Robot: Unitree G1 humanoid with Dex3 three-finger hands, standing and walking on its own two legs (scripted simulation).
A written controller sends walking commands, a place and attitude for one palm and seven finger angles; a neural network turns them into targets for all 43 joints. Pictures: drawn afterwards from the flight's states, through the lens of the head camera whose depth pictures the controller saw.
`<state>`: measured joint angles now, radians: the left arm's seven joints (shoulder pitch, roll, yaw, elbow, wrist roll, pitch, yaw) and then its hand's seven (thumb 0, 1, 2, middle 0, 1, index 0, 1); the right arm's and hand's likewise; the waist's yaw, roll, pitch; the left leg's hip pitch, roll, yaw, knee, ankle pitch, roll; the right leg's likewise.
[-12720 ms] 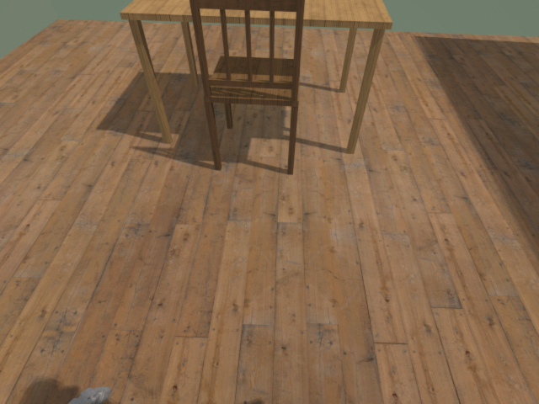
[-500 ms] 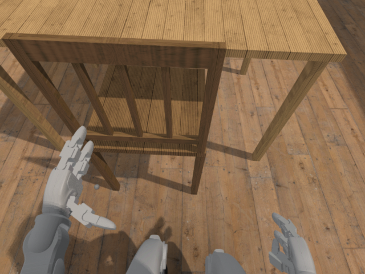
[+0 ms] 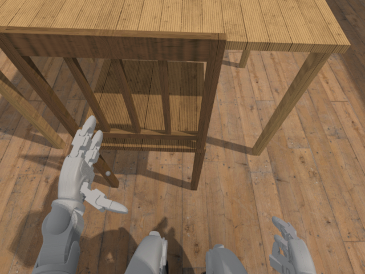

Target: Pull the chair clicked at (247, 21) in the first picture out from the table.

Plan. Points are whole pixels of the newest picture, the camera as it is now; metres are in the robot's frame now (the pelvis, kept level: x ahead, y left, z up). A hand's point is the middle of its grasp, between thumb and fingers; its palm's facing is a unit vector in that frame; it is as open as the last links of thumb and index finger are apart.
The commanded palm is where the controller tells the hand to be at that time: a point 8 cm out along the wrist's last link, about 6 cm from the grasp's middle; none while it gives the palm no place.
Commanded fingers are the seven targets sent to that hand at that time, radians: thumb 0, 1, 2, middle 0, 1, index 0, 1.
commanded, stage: aim the fingers beside a spindle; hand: left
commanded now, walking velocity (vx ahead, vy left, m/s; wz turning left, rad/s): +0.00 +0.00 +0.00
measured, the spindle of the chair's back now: (128, 101) +0.51 +0.17 +0.02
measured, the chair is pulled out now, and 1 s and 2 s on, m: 0.00 0.00 0.00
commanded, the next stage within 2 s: push the fingers through the gap in 1.18 s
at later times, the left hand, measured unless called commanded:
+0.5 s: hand (125, 160) +0.35 +0.15 +0.02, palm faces -0.01 -1.00 -0.04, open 16.9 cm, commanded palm +0.33 +0.20 +0.02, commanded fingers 0.00 -0.50 0.30 -0.06 -0.08 -0.06 -0.08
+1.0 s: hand (129, 156) +0.36 +0.14 +0.01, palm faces -0.01 -1.00 -0.04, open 16.9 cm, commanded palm +0.34 +0.20 +0.01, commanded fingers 0.00 -0.50 0.30 -0.06 -0.08 -0.06 -0.08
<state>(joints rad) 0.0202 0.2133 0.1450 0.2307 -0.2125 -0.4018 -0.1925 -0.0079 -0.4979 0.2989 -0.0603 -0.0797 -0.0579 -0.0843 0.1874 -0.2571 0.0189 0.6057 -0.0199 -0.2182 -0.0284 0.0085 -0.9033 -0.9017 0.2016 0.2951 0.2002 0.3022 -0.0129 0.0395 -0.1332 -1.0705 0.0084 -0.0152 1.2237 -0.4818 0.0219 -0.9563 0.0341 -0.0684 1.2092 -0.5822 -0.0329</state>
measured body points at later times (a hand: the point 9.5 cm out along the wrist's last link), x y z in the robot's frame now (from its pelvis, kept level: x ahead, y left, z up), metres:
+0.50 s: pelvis +0.00 +0.00 -0.01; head +0.11 +0.01 +0.42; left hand +0.34 +0.20 +0.02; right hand +0.15 -0.24 -0.12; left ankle +0.05 +0.10 -0.63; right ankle +0.00 -0.10 -0.63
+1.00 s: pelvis +0.00 +0.00 -0.02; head +0.11 -0.01 +0.42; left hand +0.35 +0.20 +0.01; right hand +0.14 -0.26 -0.14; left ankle +0.05 +0.10 -0.63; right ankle +0.00 -0.10 -0.63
